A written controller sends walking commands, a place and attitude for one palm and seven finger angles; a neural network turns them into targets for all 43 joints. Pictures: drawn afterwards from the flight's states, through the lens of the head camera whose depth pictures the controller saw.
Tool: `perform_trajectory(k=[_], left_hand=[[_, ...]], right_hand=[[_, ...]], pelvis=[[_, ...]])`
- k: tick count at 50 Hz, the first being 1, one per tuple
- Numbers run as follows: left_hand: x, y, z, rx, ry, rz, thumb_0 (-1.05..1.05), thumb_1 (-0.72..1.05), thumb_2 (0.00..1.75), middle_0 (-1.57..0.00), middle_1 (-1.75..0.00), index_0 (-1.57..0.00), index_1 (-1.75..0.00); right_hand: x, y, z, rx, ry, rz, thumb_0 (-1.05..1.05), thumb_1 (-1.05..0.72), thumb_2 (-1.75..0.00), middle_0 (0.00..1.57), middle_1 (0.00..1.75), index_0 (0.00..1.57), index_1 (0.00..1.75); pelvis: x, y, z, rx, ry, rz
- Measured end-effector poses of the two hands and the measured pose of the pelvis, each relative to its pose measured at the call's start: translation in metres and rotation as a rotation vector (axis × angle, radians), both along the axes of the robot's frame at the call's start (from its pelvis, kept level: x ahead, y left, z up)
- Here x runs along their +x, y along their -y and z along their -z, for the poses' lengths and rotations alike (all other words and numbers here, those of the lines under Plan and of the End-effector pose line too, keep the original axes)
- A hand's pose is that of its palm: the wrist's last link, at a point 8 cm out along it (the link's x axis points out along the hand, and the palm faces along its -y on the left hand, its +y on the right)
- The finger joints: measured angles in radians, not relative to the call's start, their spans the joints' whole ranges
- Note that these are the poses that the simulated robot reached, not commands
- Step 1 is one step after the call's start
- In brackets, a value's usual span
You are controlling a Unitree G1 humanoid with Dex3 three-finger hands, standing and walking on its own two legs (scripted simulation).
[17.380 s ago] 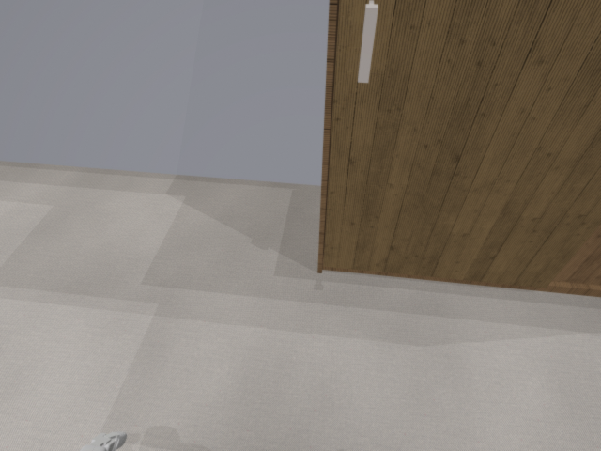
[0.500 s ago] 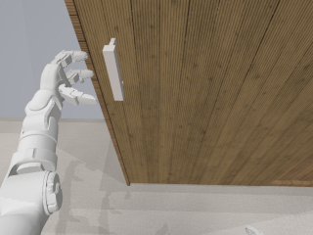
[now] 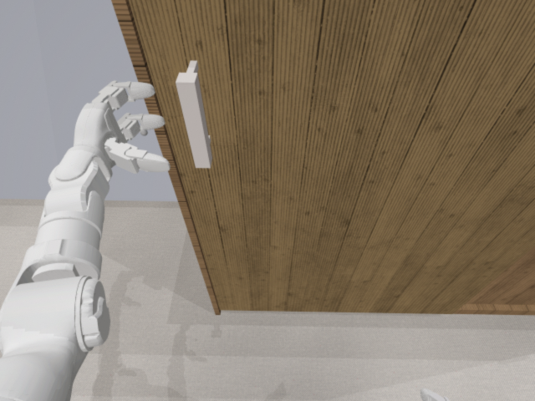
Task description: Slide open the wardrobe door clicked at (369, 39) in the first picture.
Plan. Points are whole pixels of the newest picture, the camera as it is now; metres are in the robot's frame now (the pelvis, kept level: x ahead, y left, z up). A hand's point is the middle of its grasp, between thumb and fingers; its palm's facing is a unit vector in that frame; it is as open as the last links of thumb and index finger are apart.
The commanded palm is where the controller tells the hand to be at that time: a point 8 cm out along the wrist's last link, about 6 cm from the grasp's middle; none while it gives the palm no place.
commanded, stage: move the hooked fingers beside the handle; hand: left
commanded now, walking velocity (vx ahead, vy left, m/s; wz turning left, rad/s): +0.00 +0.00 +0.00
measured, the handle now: (198, 116) +0.50 +0.11 +0.17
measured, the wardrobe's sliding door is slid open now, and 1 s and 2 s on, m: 0.00 0.00 0.00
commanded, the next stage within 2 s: feel for the door with the fingertips in 1.26 s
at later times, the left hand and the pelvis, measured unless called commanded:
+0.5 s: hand (141, 139) +0.44 +0.19 +0.17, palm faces +0.00 -1.00 +0.02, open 14.0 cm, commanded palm +0.41 +0.24 +0.17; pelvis +0.00 +0.00 +0.00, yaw -1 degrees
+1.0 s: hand (139, 134) +0.44 +0.19 +0.18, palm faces +0.00 -1.00 +0.02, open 14.0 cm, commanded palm +0.42 +0.24 +0.17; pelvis +0.00 +0.00 +0.00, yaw +0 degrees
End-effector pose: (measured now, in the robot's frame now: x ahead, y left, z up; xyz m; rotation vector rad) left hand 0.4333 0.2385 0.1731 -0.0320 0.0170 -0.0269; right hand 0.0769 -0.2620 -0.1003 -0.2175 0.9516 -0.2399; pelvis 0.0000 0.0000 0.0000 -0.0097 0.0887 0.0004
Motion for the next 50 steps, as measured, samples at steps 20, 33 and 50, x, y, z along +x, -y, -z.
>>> perform_trajectory(k=[20,33,50], left_hand=[[-0.009,0.0,0.0,0.002,0.019,0.004,-0.01,-0.5,0.3,-0.3,-1.2,-0.3,-1.21],[-0.029,-0.012,-0.005,0.026,0.064,-0.028,-0.01,-0.5,0.3,-0.3,-1.2,-0.3,-1.2],[-0.01,-0.003,-0.003,0.009,0.025,-0.023,-0.01,-0.5,0.3,-0.3,-1.2,-0.3,-1.21]], right_hand=[[0.003,-0.002,0.002,0.013,0.0,-0.004,0.01,-0.91,-0.89,0.2,0.29,0.2,0.3],[0.018,-0.001,-0.004,0.023,0.053,-0.008,0.01,-0.91,-0.89,0.2,0.29,0.2,0.3],[0.017,-0.004,-0.004,0.006,0.048,-0.028,0.01,-0.91,-0.89,0.2,0.29,0.2,0.3]], pelvis=[[0.003,0.001,0.0,0.0,0.01,0.001],[0.006,0.003,-0.001,0.003,0.031,0.012],[-0.004,0.004,0.001,0.0,0.009,-0.005]])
